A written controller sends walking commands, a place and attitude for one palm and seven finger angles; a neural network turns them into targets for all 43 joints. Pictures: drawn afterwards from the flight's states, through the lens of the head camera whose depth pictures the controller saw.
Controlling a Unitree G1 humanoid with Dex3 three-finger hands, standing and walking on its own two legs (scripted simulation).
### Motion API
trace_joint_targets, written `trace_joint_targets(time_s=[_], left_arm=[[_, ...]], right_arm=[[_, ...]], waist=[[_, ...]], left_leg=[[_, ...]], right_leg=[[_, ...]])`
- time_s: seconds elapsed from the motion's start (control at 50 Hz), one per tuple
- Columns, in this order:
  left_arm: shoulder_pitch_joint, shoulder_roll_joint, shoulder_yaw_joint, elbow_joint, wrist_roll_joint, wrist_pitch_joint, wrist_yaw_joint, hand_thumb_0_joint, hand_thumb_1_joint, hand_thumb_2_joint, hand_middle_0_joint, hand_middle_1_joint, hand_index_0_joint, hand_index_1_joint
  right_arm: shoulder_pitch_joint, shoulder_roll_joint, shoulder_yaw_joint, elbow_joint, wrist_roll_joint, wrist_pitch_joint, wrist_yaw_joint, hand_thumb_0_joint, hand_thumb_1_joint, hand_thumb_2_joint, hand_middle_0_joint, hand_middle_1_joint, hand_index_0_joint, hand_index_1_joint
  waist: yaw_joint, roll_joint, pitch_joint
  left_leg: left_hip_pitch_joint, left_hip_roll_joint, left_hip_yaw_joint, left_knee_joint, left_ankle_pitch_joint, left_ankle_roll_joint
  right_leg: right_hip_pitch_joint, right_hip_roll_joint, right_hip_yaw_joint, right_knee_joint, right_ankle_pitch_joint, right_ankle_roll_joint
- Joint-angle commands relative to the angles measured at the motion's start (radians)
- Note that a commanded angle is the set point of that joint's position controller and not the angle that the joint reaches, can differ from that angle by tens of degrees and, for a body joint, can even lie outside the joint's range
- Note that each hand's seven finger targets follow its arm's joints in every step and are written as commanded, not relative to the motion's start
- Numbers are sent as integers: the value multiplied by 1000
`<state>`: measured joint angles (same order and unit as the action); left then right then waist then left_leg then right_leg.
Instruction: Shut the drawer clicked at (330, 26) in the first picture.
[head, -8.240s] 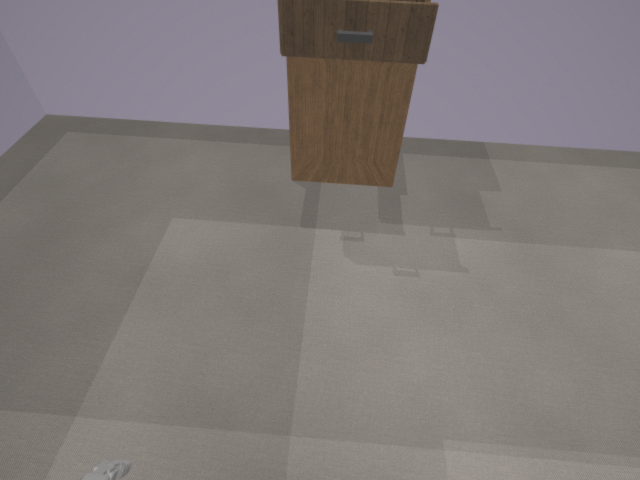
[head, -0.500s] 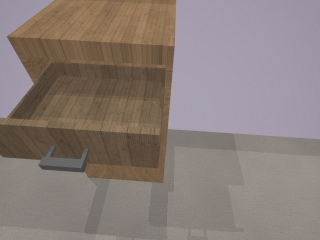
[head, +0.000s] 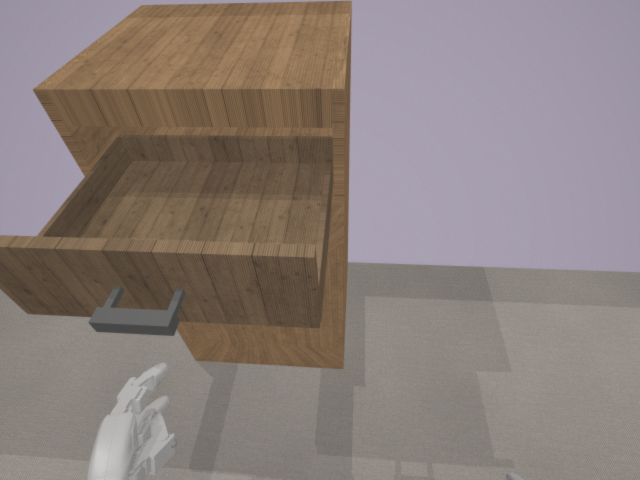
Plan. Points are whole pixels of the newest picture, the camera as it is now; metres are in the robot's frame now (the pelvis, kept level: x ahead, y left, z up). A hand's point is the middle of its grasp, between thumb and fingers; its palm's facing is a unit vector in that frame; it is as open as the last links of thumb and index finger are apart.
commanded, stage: raise the hand and make a fist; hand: left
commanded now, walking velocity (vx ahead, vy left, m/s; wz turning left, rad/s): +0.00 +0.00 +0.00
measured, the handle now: (141, 307) +0.32 +0.25 +0.05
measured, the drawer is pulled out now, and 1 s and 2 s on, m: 0.28 0.28 0.28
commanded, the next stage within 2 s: bring the fist close to the handle in 1.70 s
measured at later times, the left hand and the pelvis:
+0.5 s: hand (169, 454) +0.16 +0.17 +0.03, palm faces -0.14 -0.99 -0.07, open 4.5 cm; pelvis -0.04 -0.01 -0.04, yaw +0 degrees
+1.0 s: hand (88, 430) +0.16 +0.23 +0.10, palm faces +0.02 -0.99 -0.10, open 3.1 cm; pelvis -0.02 +0.02 -0.02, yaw +0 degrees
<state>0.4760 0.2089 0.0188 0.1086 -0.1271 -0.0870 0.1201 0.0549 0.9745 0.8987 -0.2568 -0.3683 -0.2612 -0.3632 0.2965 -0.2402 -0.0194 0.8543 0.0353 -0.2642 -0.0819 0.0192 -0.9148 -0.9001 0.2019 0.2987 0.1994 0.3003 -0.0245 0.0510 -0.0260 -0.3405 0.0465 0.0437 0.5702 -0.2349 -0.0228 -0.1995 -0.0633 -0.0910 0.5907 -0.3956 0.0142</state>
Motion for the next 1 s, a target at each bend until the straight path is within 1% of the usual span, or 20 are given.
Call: trace_joint_targets(time_s=[0.0,0.02,0.04,0.06,0.08,0.12,0.14,0.16,0.24,0.3,0.34,0.4,0.46,0.54,0.6,0.7,0.84,0.9,0.94,0.98], left_arm=[[196,-126,-34,10,-34,-219,-151,0,900,900,-420,-538,-420,-538],[263,-100,12,39,-60,-279,-214,0,900,900,-440,-560,-440,-560],[344,-34,103,76,-74,-327,-278,0,900,900,-460,-582,-460,-582],[323,1,146,60,-102,-379,-352,0,900,900,-480,-603,-480,-603],[251,69,183,-35,-104,-432,-397,0,900,900,-500,-625,-500,-625],[117,164,237,-281,-90,-551,-456,0,900,900,-540,-668,-540,-668],[65,234,295,-371,-93,-581,-443,0,900,900,-560,-690,-560,-690],[53,208,279,-460,-109,-593,-428,0,900,900,-580,-712,-580,-712],[-111,114,227,-505,-177,-583,-398,0,900,900,-660,-798,-660,-798],[-138,96,163,-394,-186,-512,-461,0,900,900,-720,-863,-720,-863],[-143,129,151,-315,-185,-420,-523,0,900,900,-760,-907,-760,-907],[-124,208,215,-320,-184,-282,-572,0,900,900,-820,-972,-820,-972],[-19,253,363,-337,-218,-197,-529,0,900,900,-880,-1037,-880,-1037],[68,229,443,-411,-267,-200,-430,0,900,900,-960,-1123,-960,-1123],[102,195,390,-470,-233,-229,-414,0,900,900,-1020,-1188,-1020,-1188],[59,179,290,-515,-224,-229,-486,0,900,900,-1120,-1297,-1120,-1297],[7,251,379,-613,-224,-216,-441,0,900,900,-1260,-1448,-1260,-1448],[13,210,361,-624,-226,-182,-422,0,900,900,-1320,-1513,-1320,-1513],[12,237,389,-601,-221,-143,-419,0,900,900,-1360,-1557,-1360,-1557],[-12,202,329,-624,-218,-99,-437,0,900,900,-1400,-1600,-1400,-1600]], right_arm=[[-152,-112,-59,-240,-21,-77,20,0,-900,-900,200,300,200,300],[-172,-111,-66,-260,-16,-65,34,0,-900,-900,200,300,200,300],[-191,-109,-75,-284,-6,-49,52,0,-900,-900,200,300,200,300],[-199,-120,-80,-318,-6,-38,65,0,-900,-900,200,300,200,300],[-205,-126,-86,-353,-12,-38,70,0,-900,-900,200,300,200,300],[-195,-107,-89,-404,-22,-42,76,0,-900,-900,200,300,200,300],[-168,-103,-89,-403,-30,-36,75,0,-900,-900,200,300,200,300],[-176,-90,-83,-427,-30,-33,69,0,-900,-900,200,300,200,300],[-160,-91,-58,-407,-10,-26,37,0,-900,-900,200,300,200,300],[-167,-113,-42,-405,6,-43,11,0,-900,-900,200,300,200,300],[-177,-128,-37,-412,19,-50,-5,0,-900,-900,200,300,200,300],[-180,-136,-35,-430,25,-60,-18,0,-900,-900,200,300,200,300],[-207,-103,-32,-437,23,-57,-17,0,-900,-900,200,300,200,300],[-241,-69,-30,-433,24,-51,-16,0,-900,-900,200,300,200,300],[-210,-70,-36,-433,25,-66,-2,0,-900,-900,200,300,200,300],[-178,-103,-34,-428,35,-125,2,0,-900,-900,200,300,200,300],[-179,-112,-20,-401,31,-172,-12,0,-900,-900,200,300,200,300],[-185,-101,-12,-416,40,-170,-7,0,-900,-900,200,300,200,300],[-201,-104,-5,-409,40,-164,-8,0,-900,-900,200,300,200,300],[-199,-103,8,-426,44,-161,-5,0,-900,-900,200,300,200,300]], waist=[[36,-353,86],[63,-394,72],[111,-336,56],[106,-324,-6],[105,-254,-77],[97,10,-256],[102,138,-287],[89,190,-324],[-25,70,-149],[-54,-23,-35],[-51,-73,-24],[0,-46,-141],[65,-63,-208],[105,-73,-168],[84,7,-145],[33,-6,-122],[62,36,-137],[65,63,-129],[74,73,-110],[64,79,-96]], left_leg=[[-104,-36,-34,51,11,28],[-168,-37,-30,79,-2,20],[-184,-42,-19,95,28,11],[-201,-50,-10,129,58,3],[-231,-56,-1,172,76,7],[-163,-55,22,228,137,24],[-135,-51,24,250,144,27],[-92,-45,24,261,143,35],[-152,-31,-28,318,-19,48],[-229,-24,-50,317,-162,48],[-245,-26,-54,308,-179,54],[-199,-31,-55,269,-132,59],[-162,-31,-59,228,-46,54],[-124,-26,-55,172,20,39],[-87,-30,-33,149,37,38],[-53,-28,-47,134,-5,45],[17,-25,-66,68,-26,41],[42,-23,-65,36,-36,34],[47,-21,-64,19,-41,33],[58,-23,-64,0,-36,33]], right_leg=[[-349,65,-35,-13,85,-4],[-350,62,-23,21,91,-4],[-310,53,5,45,166,-17],[-273,44,18,93,265,-18],[-262,33,47,140,340,-13],[-265,35,68,211,372,-24],[-280,38,76,223,337,-31],[-299,48,66,224,286,-38],[-445,60,79,157,83,-26],[-516,57,119,81,-137,-17],[-494,50,162,30,-212,-9],[-406,31,177,18,-162,-3],[-301,31,142,37,-30,0],[-249,60,67,70,104,-7],[-280,70,39,73,139,-9],[-306,77,46,34,98,-7],[-264,91,4,19,72,-21],[-241,93,-11,8,75,-23],[-221,94,-9,-18,82,-25],[-212,94,-15,-29,99,-23]])
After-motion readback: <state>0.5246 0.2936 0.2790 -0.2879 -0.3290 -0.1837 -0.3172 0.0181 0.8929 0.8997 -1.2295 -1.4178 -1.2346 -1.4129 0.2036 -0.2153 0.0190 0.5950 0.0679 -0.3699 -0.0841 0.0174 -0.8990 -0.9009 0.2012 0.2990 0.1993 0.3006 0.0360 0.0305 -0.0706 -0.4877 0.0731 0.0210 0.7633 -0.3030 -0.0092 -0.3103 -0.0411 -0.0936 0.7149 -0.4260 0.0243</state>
